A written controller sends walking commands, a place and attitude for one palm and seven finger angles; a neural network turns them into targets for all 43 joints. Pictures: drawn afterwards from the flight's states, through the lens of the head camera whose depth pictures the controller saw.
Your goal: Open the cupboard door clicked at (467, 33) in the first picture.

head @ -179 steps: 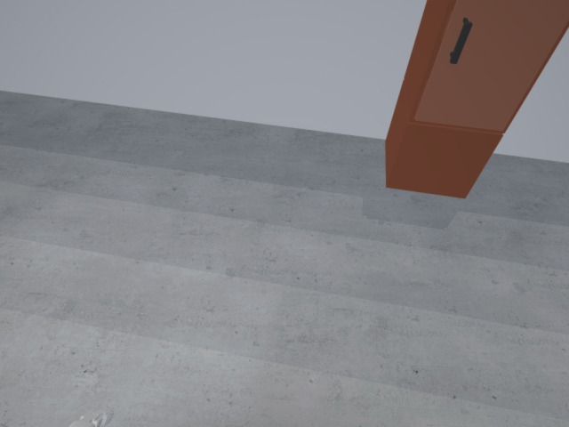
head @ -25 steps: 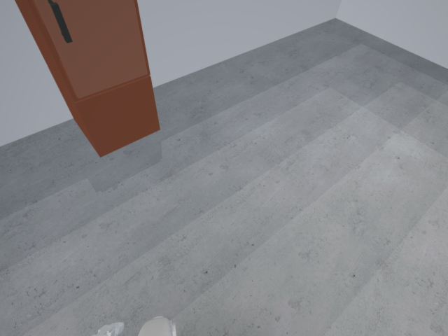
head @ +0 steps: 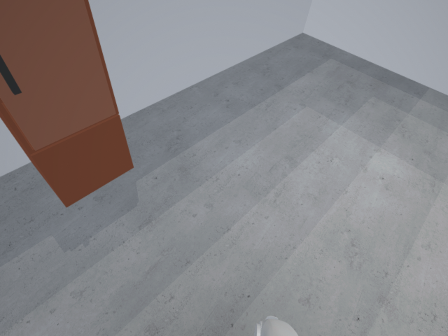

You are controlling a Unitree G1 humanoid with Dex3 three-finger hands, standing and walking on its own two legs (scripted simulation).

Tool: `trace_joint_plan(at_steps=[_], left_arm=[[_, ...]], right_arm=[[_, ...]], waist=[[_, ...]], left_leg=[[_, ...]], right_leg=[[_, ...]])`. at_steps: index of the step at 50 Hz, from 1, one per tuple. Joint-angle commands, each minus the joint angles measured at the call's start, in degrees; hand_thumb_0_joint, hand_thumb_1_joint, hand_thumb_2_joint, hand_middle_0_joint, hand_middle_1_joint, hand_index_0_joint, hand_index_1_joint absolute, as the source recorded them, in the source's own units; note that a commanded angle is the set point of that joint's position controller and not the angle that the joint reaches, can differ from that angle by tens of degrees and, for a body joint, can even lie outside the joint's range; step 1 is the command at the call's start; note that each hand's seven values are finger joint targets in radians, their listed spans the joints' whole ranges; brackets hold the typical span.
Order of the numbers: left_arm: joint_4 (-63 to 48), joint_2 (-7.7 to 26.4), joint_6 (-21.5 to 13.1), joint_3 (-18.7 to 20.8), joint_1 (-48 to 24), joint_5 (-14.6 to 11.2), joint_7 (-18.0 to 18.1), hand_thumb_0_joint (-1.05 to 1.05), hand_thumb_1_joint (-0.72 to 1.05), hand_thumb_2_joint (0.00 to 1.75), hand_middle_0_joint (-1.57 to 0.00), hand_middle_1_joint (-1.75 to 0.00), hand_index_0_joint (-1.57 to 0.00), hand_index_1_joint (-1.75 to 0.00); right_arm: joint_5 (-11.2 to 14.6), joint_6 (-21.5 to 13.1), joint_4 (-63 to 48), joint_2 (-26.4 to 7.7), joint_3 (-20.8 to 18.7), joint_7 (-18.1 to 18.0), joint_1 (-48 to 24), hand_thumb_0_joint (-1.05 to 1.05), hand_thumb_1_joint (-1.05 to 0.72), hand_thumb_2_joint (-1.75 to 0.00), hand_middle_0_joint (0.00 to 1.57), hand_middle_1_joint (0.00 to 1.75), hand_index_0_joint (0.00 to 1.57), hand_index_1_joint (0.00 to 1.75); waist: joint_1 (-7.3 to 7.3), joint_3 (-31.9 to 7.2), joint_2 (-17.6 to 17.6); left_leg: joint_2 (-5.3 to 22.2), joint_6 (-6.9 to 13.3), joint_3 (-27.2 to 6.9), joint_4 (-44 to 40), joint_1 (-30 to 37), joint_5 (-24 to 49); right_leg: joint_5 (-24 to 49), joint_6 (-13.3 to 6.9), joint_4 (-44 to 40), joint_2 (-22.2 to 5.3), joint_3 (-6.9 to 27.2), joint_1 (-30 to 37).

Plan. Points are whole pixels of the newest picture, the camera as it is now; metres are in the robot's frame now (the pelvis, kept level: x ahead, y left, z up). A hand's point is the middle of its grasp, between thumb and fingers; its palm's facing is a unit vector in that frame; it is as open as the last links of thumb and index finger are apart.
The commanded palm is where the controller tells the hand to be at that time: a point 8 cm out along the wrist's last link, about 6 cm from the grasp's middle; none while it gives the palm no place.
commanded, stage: walk to a spot facing it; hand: left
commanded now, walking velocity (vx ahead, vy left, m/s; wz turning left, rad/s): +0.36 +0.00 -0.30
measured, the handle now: (3, 70) +0.79 +0.71 -0.01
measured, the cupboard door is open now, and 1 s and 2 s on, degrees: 0 0 0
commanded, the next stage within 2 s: turn to face it in 0.50 s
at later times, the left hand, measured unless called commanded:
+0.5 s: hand (177, 281) +0.26 +0.11 -0.17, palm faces +0.01 -0.98 -0.19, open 7.3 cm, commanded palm none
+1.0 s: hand (165, 204) +0.46 +0.18 -0.17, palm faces +0.20 -0.95 -0.21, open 7.4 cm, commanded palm none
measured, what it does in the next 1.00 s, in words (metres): walks ahead: right foot, then left foot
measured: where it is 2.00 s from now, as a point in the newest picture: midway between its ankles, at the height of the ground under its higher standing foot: (230, 288)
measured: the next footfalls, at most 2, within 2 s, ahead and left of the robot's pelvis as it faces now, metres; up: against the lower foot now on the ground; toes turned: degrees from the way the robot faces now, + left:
right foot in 0.16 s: +0.23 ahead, -0.13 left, +0.00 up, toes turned -11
left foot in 0.70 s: +0.49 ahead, +0.07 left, +0.00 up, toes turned +10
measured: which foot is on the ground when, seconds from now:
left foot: down 0.00-0.16, up 0.18-0.68, down 0.70-1.00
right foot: up 0.00-0.14, down 0.16-0.72, up 0.74-1.00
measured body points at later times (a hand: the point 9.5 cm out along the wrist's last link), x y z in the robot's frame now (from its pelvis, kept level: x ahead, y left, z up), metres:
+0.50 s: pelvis +0.24 -0.06 +0.00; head +0.24 -0.07 +0.45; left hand +0.26 +0.16 -0.15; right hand +0.29 -0.31 -0.15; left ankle +0.34 +0.09 -0.68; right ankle +0.19 -0.13 -0.74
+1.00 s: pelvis +0.40 -0.03 -0.01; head +0.42 -0.02 +0.44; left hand +0.45 +0.23 -0.16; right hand +0.49 -0.27 -0.15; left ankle +0.45 +0.07 -0.74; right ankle +0.45 -0.19 -0.69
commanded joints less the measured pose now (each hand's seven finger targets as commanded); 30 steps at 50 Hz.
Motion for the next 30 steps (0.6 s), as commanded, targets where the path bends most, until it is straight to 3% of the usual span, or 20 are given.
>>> trace_joint_plan(at_steps=[1, 3, 4, 5, 6, 7, 8, 9, 10, 11, 12, 13, 14, 16, 21, 23, 28, 30], left_arm=[[-5.7, -0.52, -1.94, -0.95, -10.6, -0.24, -0.79, 0.0, 0.9, 0.9, -0.2, -0.3, -0.2, -0.3], [-5.72, -0.49, -2.38, -0.98, -10.87, -0.36, -0.75, 0.0, 0.9, 0.9, -0.2, -0.3, -0.2, -0.3], [-5.19, 0.18, -2.64, -0.86, -9.08, -0.37, -0.63, 0.0, 0.9, 0.9, -0.2, -0.3, -0.2, -0.3], [-3.86, 0.83, -2.99, -0.6, -4.97, -0.32, -0.48, 0.0, 0.9, 0.9, -0.2, -0.3, -0.2, -0.3], [-1.48, 2.06, -3.36, -0.24, 2.14, -0.2, -0.18, 0.0, 0.9, 0.9, -0.2, -0.3, -0.2, -0.3], [1.38, 5.03, -4.03, 0.77, 11.63, 0.08, 0.16, 0.0, 0.9, 0.9, -0.2, -0.3, -0.2, -0.3], [3.11, 11.5, -4.66, 2.38, 17.85, 0.27, 1.02, 0.0, 0.9, 0.9, -0.2, -0.3, -0.2, -0.3], [3.97, 15.32, -4.56, 2.71, 20.72, -1.06, 1.5, 0.0, 0.9, 0.9, -0.2, -0.3, -0.2, -0.3], [2.78, 15.85, -4.44, 2.88, 16.24, -1.72, 1.75, 0.0, 0.9, 0.9, -0.2, -0.3, -0.2, -0.3], [0.98, 11.93, -4.19, 2.04, 9.99, -1.73, 2.05, 0.0, 0.9, 0.9, -0.2, -0.3, -0.2, -0.3], [0.11, 8.14, -4.41, 0.64, 5.87, -1.56, 2.28, 0.0, 0.9, 0.9, -0.2, -0.3, -0.2, -0.3], [0.07, 5.53, -4.96, -0.36, 3.65, -1.15, 2.33, 0.0, 0.9, 0.9, -0.2, -0.3, -0.2, -0.3], [0.25, 3.99, -5.49, -0.99, 3.48, -0.98, 2.32, 0.0, 0.9, 0.9, -0.2, -0.3, -0.2, -0.3], [0.72, 2.97, -6.07, -1.07, 3.66, -0.65, 2.5, 0.0, 0.9, 0.9, -0.2, -0.3, -0.2, -0.3], [1.53, 3.27, -6.71, -1.56, 5.99, -0.94, 2.38, 0.0, 0.9, 0.9, -0.2, -0.3, -0.2, -0.3], [2.09, 3.37, -7.03, -1.75, 7.28, -1.06, 2.45, 0.0, 0.9, 0.9, -0.2, -0.3, -0.2, -0.3], [3.54, 4.54, -6.73, -1.93, 10.75, -0.92, 2.94, 0.0, 0.9, 0.9, -0.2, -0.3, -0.2, -0.3], [4.38, 4.4, -6.37, -2.14, 12.2, -0.89, 3.21, 0.0, 0.9, 0.9, -0.2, -0.3, -0.2, -0.3]], right_arm=[[-0.38, -0.08, 0.84, -7.71, -1.59, -0.02, 8.09, 0.0, -0.9, -0.9, 0.2, 0.3, 0.2, 0.3], [-0.4, 0.18, 1.36, -8.37, -1.78, 0.02, 7.57, 0.0, -0.9, -0.9, 0.2, 0.3, 0.2, 0.3], [-0.35, 0.28, 1.56, -8.76, -1.91, 0.04, 7.16, 0.0, -0.9, -0.9, 0.2, 0.3, 0.2, 0.3], [-0.23, 0.43, 1.55, -9.77, -2.03, 0.01, 6.01, 0.0, -0.9, -0.9, 0.2, 0.3, 0.2, 0.3], [0.04, 0.61, 1.46, -10.4, -2.2, 0.17, 4.45, 0.0, -0.9, -0.9, 0.2, 0.3, 0.2, 0.3], [0.52, 0.51, 1.02, -10.65, -2.32, 0.5, 2.73, 0.0, -0.9, -0.9, 0.2, 0.3, 0.2, 0.3], [1.35, 0.25, -0.02, -6.94, -1.72, 1.2, 5.02, 0.0, -0.9, -0.9, 0.2, 0.3, 0.2, 0.3], [1.62, 0.2, -2.11, -4.46, -1.18, 0.89, 3.38, 0.0, -0.9, -0.9, 0.2, 0.3, 0.2, 0.3], [1.67, 0.51, -2.11, -5.63, -1.55, 0.98, 1.06, 0.0, -0.9, -0.9, 0.2, 0.3, 0.2, 0.3], [1.25, 0.86, -2.52, -5.87, -2.11, 0.91, -1.84, 0.0, -0.9, -0.9, 0.2, 0.3, 0.2, 0.3], [0.67, 1.28, -2.31, -5.0, -1.91, 1.01, -4.1, 0.0, -0.9, -0.9, 0.2, 0.3, 0.2, 0.3], [0.17, 1.93, -1.51, -3.5, -1.54, 1.08, -2.72, 0.0, -0.9, -0.9, 0.2, 0.3, 0.2, 0.3], [-0.06, 2.57, -0.66, -2.74, -1.33, 1.16, -0.43, 0.0, -0.9, -0.9, 0.2, 0.3, 0.2, 0.3], [-0.14, 3.34, 0.15, -1.87, -1.48, 1.45, 2.58, 0.0, -0.9, -0.9, 0.2, 0.3, 0.2, 0.3], [0.06, 3.61, -3.67, -3.07, -1.71, 2.54, -6.09, 0.0, -0.9, -0.9, 0.2, 0.3, 0.2, 0.3], [0.08, 3.4, -5.32, -3.81, -1.52, 2.94, -10.6, 0.0, -0.9, -0.9, 0.2, 0.3, 0.2, 0.3], [0.33, 2.84, -7.85, -4.29, -0.95, 3.58, -18.28, 0.0, -0.9, -0.9, 0.2, 0.3, 0.2, 0.3], [0.29, 2.58, -8.14, -4.49, -0.7, 3.37, -19.55, 0.0, -0.9, -0.9, 0.2, 0.3, 0.2, 0.3]], waist=[[-3.49, 6.69, 12.02], [-2.86, 6.85, 12.98], [-1.74, 5.51, 12.51], [0.39, 3.26, 12.08], [3.89, -0.18, 10.77], [8.5, -5.78, 7.85], [10.05, -12.45, -5.09], [8.89, -13.7, -10.82], [7.96, -12.48, -8.39], [5.71, -5.66, -2.36], [3.98, 0.61, 2.02], [1.71, 2.82, 2.01], [0.23, 2.36, 0.57], [-1.55, 1.09, -0.83], [-0.58, 3.99, -1.98], [0.17, 5.64, -2.41], [2.15, 6.77, -0.79], [2.29, 6.74, -1.4]], left_leg=[[14.23, 5.49, -4.63, -6.09, 4.44, 25.6], [15.13, 5.43, -3.19, -3.99, 4.34, 30.12], [15.46, 5.37, -2.58, -1.1, 4.23, 35.98], [15.42, 4.94, -1.85, 3.82, 3.87, 42.73], [14.04, 3.66, -0.23, 11.89, 2.51, 46.49], [11.98, 1.69, 1.08, 24.0, -3.87, 42.01], [6.8, -0.06, 0.9, 41.44, -20.21, 17.3], [-0.67, -1.28, -5.55, 57.29, -33.1, -15.77], [2.15, -0.09, -12.83, 62.76, -34.61, -12.61], [4.29, 0.22, -14.61, 63.65, -35.7, -6.94], [6.81, 0.33, -15.5, 60.0, -34.38, -2.47], [7.25, 0.01, -15.06, 56.63, -31.6, -0.14], [7.12, -0.33, -14.68, 54.07, -29.86, 1.27], [6.6, -0.94, -14.05, 49.81, -28.95, 2.81], [6.1, -2.15, -13.56, 39.43, -34.75, 8.74], [5.86, -2.23, -12.84, 34.51, -36.7, 10.57], [3.09, -0.52, -9.9, 23.47, -33.53, 10.87], [1.47, 0.6, -8.62, 20.33, -31.0, 9.08]], right_leg=[[-1.12, -1.23, -13.72, 0.58, -4.04, -4.05], [-1.99, -2.71, -18.25, 1.81, -4.8, -0.16], [-3.35, -3.75, -19.74, 3.13, -5.47, 4.12], [-4.01, -4.77, -21.09, 4.84, -6.53, 10.09], [-2.05, -5.55, -24.01, 6.84, -8.04, 18.67], [1.71, -6.3, -26.57, 5.98, -6.32, 32.42], [-2.02, -10.54, -29.79, -7.39, 11.32, 48.25], [4.73, -16.16, -37.32, -18.91, 33.85, 52.51], [-3.79, -16.16, -41.81, -20.15, 33.95, 46.17], [-10.86, -14.66, -44.43, -18.8, 30.6, 37.26], [-10.28, -12.57, -45.17, -15.98, 23.61, 26.72], [-6.22, -10.9, -46.17, -13.6, 17.96, 21.11], [-1.21, -9.83, -46.46, -11.59, 13.89, 19.18], [2.23, -9.32, -46.59, -9.54, 8.71, 19.13], [5.49, -9.53, -48.11, -8.77, 4.92, 23.03], [10.74, -9.23, -47.48, -8.84, 2.82, 25.88], [22.53, -7.89, -44.88, -9.55, 0.29, 32.5], [31.51, -7.32, -41.98, -9.76, -0.25, 35.25]])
